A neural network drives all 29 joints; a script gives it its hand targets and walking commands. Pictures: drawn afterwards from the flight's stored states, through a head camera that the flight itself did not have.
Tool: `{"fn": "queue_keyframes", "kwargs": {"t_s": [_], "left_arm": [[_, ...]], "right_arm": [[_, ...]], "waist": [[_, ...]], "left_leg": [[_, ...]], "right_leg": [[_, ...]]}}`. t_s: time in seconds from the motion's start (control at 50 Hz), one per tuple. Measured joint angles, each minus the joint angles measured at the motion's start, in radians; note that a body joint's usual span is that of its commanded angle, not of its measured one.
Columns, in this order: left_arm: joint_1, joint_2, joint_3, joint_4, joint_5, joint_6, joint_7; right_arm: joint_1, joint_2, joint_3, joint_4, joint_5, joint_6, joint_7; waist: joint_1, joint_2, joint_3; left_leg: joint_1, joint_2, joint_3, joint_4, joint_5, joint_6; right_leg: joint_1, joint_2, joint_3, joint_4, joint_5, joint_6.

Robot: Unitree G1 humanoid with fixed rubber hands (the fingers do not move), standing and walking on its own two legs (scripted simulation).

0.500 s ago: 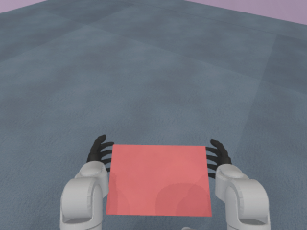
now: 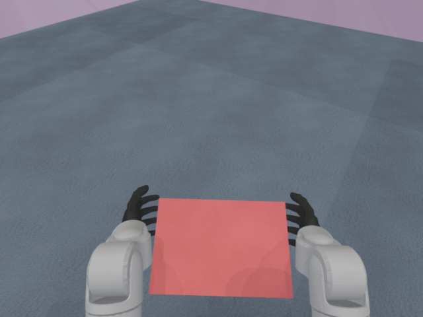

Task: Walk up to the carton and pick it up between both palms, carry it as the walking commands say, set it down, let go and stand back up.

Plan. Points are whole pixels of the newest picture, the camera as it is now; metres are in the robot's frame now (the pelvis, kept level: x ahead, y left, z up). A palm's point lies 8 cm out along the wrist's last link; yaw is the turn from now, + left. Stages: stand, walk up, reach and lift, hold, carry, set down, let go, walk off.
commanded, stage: carry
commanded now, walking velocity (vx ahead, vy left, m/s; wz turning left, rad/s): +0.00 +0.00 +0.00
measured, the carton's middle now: (218, 248) +0.26 +0.01 +0.00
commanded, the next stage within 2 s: none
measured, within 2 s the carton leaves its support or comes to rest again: neither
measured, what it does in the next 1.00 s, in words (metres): steps to the left, turning right: right foot, then left foot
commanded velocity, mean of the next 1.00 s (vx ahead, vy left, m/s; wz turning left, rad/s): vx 0.00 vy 0.15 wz -0.46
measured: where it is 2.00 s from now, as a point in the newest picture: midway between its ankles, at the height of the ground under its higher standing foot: outside the picture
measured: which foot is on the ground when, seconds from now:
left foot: down 0.00-0.42, up 0.44-0.66, down 0.68-0.92, up 0.94-1.00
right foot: down 0.00-0.28, up 0.30-0.38, down 0.40-0.72, up 0.74-0.90, down 0.92-1.00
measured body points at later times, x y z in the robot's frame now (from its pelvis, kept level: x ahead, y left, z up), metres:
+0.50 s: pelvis -0.04 +0.00 -0.01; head -0.03 -0.01 +0.44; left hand +0.23 +0.14 +0.08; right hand +0.22 -0.15 +0.06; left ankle +0.03 +0.12 -0.70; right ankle +0.03 -0.09 -0.73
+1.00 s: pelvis -0.06 +0.10 +0.00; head -0.02 +0.08 +0.44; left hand +0.24 +0.17 +0.08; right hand +0.16 -0.11 +0.07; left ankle -0.05 +0.20 -0.70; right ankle -0.06 -0.02 -0.73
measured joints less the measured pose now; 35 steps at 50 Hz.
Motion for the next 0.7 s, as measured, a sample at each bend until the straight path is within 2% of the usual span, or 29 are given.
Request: {"fn": "queue_keyframes", "kwargs": {"t_s": [0.08, 0.2, 0.26, 0.3, 0.36, 0.4, 0.42, 0.48, 0.56, 0.62, 0.68, 0.7], "left_arm": [[-0.01, -0.001, -0.006, 0.007, -0.008, 0.001, -0.003], [-0.041, -0.004, 0.0, 0.025, -0.001, -0.007, -0.008], [-0.046, -0.004, -0.002, 0.038, 0.01, -0.002, -0.008], [-0.038, -0.003, -0.002, 0.045, 0.015, -0.002, -0.006], [-0.014, -0.001, 0.003, 0.036, 0.009, 0.005, -0.005], [-0.007, 0.0, 0.004, 0.021, 0.006, 0.019, 0.0], [-0.012, -0.001, 0.004, 0.015, 0.003, 0.019, 0.002], [-0.021, -0.002, -0.005, 0.015, -0.002, 0.007, -0.002], [-0.016, -0.002, -0.002, -0.02, -0.008, -0.007, -0.004], [-0.015, -0.002, -0.001, -0.054, -0.01, -0.017, -0.007], [-0.019, -0.002, -0.006, -0.079, -0.008, -0.026, -0.007], [-0.023, -0.002, -0.003, -0.083, -0.007, -0.03, -0.004]], "right_arm": [[-0.013, 0.0, -0.01, 0.009, -0.015, -0.003, -0.004], [-0.025, 0.0, -0.014, 0.003, -0.017, -0.007, -0.011], [-0.02, 0.0, -0.016, 0.004, -0.01, -0.001, -0.01], [-0.021, 0.0, -0.015, 0.003, -0.003, 0.012, -0.009], [-0.025, 0.001, -0.015, 0.011, 0.005, 0.028, -0.006], [-0.028, 0.001, -0.01, 0.021, 0.002, 0.029, -0.004], [-0.036, 0.001, -0.012, 0.029, -0.002, 0.019, -0.005], [-0.043, 0.001, -0.029, 0.027, -0.008, -0.001, -0.005], [-0.049, 0.001, -0.022, -0.009, -0.005, -0.007, -0.01], [-0.05, 0.001, -0.017, -0.041, 0.003, -0.019, -0.017], [-0.054, 0.002, -0.022, -0.065, 0.01, -0.034, -0.018], [-0.055, 0.002, -0.021, -0.062, 0.012, -0.045, -0.017]], "waist": [[0.012, 0.015, -0.005], [-0.015, 0.018, 0.001], [-0.038, 0.006, 0.002], [-0.05, 0.009, 0.002], [-0.043, 0.023, -0.003], [-0.023, 0.007, -0.018], [-0.01, 0.01, -0.014], [-0.015, 0.034, 0.011], [-0.017, 0.041, 0.033], [-0.025, 0.032, 0.04], [-0.034, 0.02, 0.039], [-0.036, -0.004, 0.047]], "left_leg": [[-0.024, 0.001, 0.0, 0.019, -0.037, 0.002], [-0.064, 0.008, 0.006, 0.082, -0.042, 0.017], [-0.08, 0.008, 0.009, 0.112, -0.074, 0.028], [-0.085, 0.014, 0.011, 0.113, -0.056, 0.028], [-0.087, 0.027, 0.022, 0.101, -0.012, 0.015], [-0.102, 0.02, 0.044, 0.113, -0.045, 0.003], [-0.114, 0.024, 0.048, 0.133, -0.074, -0.009], [-0.164, 0.005, -0.023, 0.25, -0.168, -0.036], [-0.169, 0.002, -0.067, 0.349, -0.161, -0.049], [-0.106, 0.004, -0.081, 0.289, -0.187, -0.05], [-0.004, 0.003, -0.076, 0.118, -0.204, -0.045], [0.016, -0.011, -0.058, 0.07, -0.164, -0.036]], "right_leg": [[-0.016, 0.002, 0.002, -0.005, 0.012, -0.004], [-0.045, 0.005, 0.009, 0.017, 0.072, 0.002], [-0.069, 0.005, 0.016, 0.063, 0.007, 0.004], [-0.099, 0.011, 0.017, 0.144, -0.12, 0.004], [-0.09, 0.029, -0.003, 0.3, -0.205, 0.014], [-0.009, 0.023, -0.005, 0.202, -0.192, 0.021], [-0.007, 0.027, -0.001, 0.171, -0.114, 0.005], [-0.015, 0.029, -0.018, 0.161, -0.086, -0.032], [-0.029, 0.029, 0.008, 0.109, -0.05, -0.027], [-0.054, 0.025, 0.036, 0.089, -0.023, -0.011], [-0.093, 0.022, 0.066, 0.094, -0.008, 0.011], [-0.103, 0.011, 0.087, 0.099, -0.004, 0.021]]}}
